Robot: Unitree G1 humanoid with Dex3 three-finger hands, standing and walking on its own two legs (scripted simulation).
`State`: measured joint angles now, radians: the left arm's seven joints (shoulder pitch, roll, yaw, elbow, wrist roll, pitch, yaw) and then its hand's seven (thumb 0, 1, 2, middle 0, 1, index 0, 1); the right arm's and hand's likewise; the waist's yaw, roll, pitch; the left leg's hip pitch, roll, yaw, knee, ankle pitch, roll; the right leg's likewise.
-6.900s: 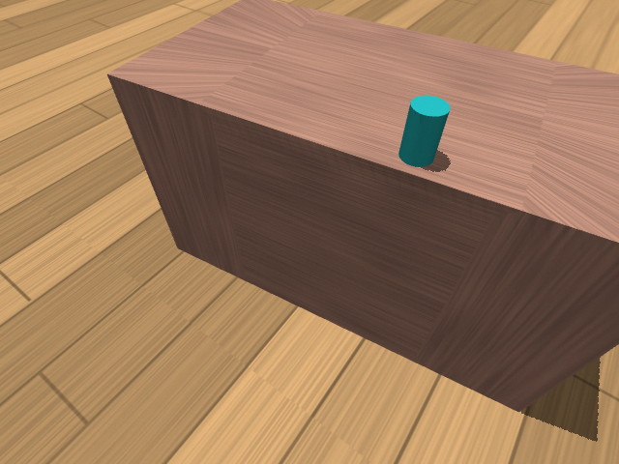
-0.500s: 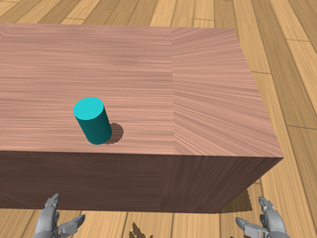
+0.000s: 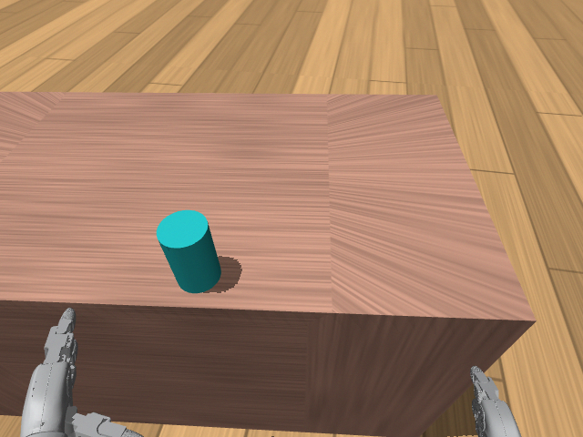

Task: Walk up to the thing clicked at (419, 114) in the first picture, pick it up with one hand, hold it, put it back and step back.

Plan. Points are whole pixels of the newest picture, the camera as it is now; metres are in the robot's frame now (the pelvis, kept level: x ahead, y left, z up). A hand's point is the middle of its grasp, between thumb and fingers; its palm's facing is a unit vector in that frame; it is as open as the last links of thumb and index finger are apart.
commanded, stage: rise first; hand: left
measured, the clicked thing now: (191, 253) +0.38 +0.18 +0.03
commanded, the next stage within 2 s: go down in 1.10 s
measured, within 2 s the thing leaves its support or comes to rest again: neither
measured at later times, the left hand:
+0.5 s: hand (71, 385) +0.16 +0.24 +0.09, palm faces +0.32 -0.85 -0.41, open 17.6 cm
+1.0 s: hand (50, 369) +0.16 +0.24 +0.13, palm faces +0.35 -0.83 -0.43, open 17.6 cm
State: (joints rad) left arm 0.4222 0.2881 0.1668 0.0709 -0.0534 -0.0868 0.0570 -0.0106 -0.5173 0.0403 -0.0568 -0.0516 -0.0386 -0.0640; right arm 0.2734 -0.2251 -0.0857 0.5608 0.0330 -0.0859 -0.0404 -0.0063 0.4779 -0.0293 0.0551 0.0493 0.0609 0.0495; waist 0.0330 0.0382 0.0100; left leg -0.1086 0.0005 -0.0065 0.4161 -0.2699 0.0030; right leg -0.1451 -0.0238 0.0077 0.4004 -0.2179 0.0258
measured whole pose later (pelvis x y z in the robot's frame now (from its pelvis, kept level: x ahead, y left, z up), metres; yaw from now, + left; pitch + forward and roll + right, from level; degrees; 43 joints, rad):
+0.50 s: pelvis -0.02 -0.01 +0.00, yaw +1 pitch -4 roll +0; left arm 0.49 0.32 0.26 -0.17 -0.05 -0.22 0.03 -0.02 -0.56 0.03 -0.06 -0.05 -0.04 -0.06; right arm 0.23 -0.23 -0.15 0.67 0.02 -0.10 -0.04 -0.01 0.53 -0.02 0.05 0.05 0.06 0.05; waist 0.05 0.05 0.05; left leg -0.09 0.01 -0.03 0.41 -0.24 -0.01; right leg -0.13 -0.02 -0.02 0.41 -0.21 0.01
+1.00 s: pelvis -0.02 -0.01 +0.00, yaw +1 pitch -5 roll +0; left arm 0.48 0.34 0.31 -0.26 -0.05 -0.30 0.02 -0.02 -0.57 0.06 -0.06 -0.05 -0.04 -0.07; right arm 0.24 -0.23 -0.17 0.66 0.03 -0.14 -0.03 -0.01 0.52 -0.04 0.05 0.05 0.06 0.05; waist 0.05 0.05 0.06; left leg -0.09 0.00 -0.03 0.40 -0.23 -0.01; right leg -0.12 -0.03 -0.01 0.40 -0.20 0.02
